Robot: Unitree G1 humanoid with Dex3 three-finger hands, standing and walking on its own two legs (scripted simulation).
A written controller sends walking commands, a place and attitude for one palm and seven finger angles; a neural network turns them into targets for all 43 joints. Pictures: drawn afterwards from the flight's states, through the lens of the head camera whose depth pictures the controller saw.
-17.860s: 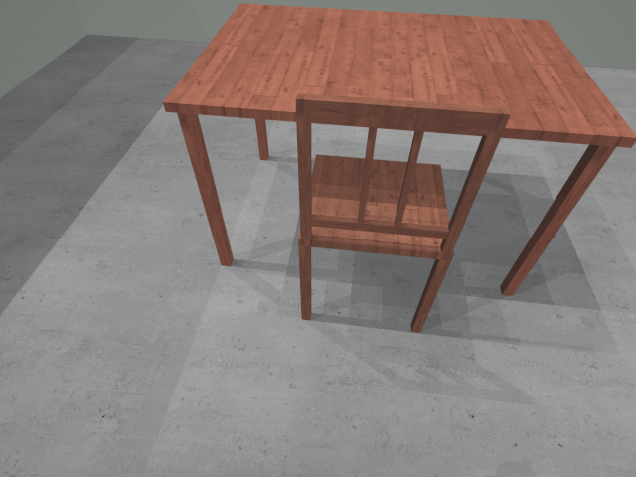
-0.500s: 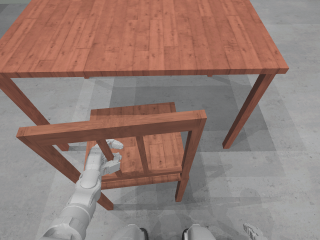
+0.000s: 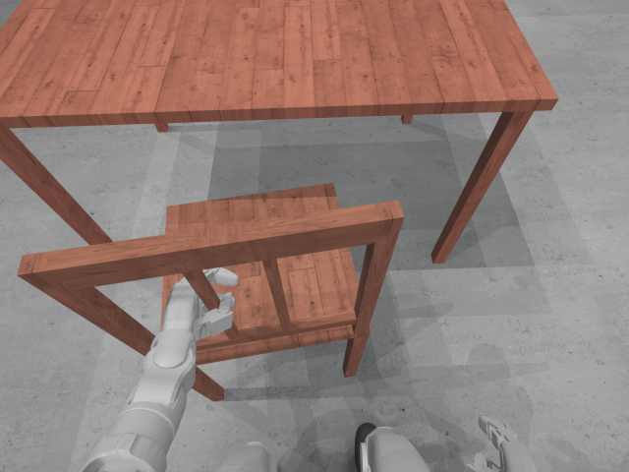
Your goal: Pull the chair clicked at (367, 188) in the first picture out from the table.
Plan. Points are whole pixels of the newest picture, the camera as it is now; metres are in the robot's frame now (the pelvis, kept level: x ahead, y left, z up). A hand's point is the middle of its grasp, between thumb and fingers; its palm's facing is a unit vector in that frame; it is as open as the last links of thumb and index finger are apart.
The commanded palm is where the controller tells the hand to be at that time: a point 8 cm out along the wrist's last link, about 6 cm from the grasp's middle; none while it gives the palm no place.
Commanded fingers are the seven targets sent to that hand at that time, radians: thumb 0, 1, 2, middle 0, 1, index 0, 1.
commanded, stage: step backward, pulling the chair out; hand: left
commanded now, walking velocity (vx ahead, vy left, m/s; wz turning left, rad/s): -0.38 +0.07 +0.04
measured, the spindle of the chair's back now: (215, 306) +0.34 +0.16 -0.09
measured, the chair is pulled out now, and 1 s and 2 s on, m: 0.20 0.42 0.60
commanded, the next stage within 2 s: stop walking, hand still on the chair in 1.24 s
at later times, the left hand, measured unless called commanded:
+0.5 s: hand (212, 374) +0.24 +0.14 -0.06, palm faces +0.01 -0.98 -0.20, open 5.1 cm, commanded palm +0.21 +0.20 -0.06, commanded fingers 0.00 0.90 0.90 -0.50 -1.45 -0.50 -1.45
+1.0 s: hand out of the picture +0.10 +0.14 -0.06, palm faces +0.03 -0.98 -0.20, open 5.1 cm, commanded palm +0.08 +0.19 -0.06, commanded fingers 0.00 0.90 0.90 -0.50 -1.45 -0.50 -1.45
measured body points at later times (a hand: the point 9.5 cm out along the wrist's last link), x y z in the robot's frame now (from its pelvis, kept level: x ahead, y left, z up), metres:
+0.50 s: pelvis -0.09 +0.01 +0.01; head +0.00 +0.00 +0.45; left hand +0.24 +0.19 -0.05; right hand +0.04 -0.25 -0.12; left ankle -0.09 +0.15 -0.71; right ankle -0.03 -0.12 -0.72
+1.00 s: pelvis -0.22 +0.00 +0.01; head -0.13 -0.01 +0.45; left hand +0.10 +0.19 -0.04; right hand -0.10 -0.25 -0.12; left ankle -0.23 +0.14 -0.70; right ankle -0.15 -0.12 -0.72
